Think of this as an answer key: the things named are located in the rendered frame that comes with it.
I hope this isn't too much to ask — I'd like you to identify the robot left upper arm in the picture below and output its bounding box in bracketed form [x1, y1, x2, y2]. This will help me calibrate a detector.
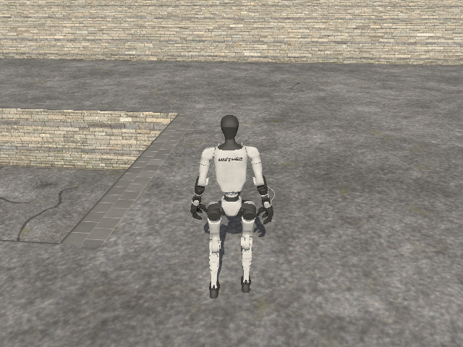
[197, 147, 215, 187]

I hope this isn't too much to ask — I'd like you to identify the robot left forearm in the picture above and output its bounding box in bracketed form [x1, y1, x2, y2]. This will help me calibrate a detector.
[192, 176, 205, 206]

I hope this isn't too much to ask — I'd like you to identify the humanoid robot head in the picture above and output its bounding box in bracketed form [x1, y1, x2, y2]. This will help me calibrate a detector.
[218, 115, 243, 150]

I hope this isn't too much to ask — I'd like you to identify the robot right upper arm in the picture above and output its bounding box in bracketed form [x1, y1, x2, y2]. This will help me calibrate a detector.
[245, 146, 265, 187]

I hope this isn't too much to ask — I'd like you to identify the robot right forearm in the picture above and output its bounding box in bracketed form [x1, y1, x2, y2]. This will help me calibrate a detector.
[257, 175, 271, 208]

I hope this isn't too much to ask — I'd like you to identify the left robot hand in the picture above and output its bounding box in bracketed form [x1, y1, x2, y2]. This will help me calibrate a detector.
[190, 204, 207, 220]

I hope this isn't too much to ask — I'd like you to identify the right robot hand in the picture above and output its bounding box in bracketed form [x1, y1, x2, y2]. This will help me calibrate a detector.
[257, 206, 273, 224]

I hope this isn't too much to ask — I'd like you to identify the robot right thigh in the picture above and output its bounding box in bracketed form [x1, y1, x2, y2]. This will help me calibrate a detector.
[241, 201, 256, 249]

